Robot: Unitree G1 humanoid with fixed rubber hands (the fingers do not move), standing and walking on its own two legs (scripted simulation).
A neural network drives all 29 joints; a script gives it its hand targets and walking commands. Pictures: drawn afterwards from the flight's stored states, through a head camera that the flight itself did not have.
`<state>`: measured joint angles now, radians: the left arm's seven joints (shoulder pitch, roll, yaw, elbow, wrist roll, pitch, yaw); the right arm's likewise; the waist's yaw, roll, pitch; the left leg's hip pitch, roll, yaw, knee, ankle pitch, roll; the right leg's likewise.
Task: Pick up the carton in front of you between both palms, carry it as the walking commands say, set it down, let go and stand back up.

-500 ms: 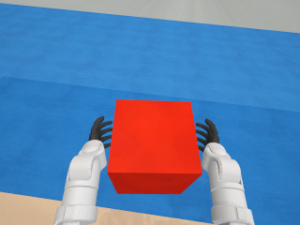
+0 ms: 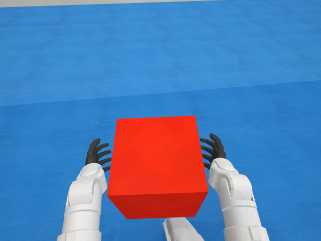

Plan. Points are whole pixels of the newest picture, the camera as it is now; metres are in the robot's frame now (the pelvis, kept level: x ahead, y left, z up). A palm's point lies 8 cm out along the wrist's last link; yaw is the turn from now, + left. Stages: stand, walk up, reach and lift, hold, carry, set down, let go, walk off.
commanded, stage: carry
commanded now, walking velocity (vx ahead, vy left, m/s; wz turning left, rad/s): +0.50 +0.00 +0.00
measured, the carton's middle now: (158, 171) +0.32 -0.05 -0.04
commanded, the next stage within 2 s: none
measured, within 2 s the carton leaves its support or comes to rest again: neither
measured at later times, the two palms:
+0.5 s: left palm (106, 103) +0.72 +0.12 -0.11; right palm (172, 96) +0.72 -0.19 -0.11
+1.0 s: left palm (111, 52) +1.03 +0.09 -0.03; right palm (167, 49) +1.02 -0.21 -0.03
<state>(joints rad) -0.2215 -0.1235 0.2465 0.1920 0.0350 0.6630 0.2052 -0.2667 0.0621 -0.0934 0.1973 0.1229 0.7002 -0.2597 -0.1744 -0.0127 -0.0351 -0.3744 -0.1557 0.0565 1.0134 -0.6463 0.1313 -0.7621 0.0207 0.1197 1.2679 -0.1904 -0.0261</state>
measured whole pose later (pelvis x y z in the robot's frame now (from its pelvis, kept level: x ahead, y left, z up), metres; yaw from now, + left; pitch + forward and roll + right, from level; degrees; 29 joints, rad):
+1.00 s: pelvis +0.78 -0.06 -0.12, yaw -1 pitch +3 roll -1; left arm 0.06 -0.13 0.05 -0.40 0.02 0.99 0.14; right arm 0.05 0.13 -0.05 -0.39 -0.01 0.98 -0.15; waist -0.01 0.02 -0.15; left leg -0.01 0.06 0.09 0.41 -0.44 -0.02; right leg -0.42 -0.05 -0.21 0.44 -0.09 -0.02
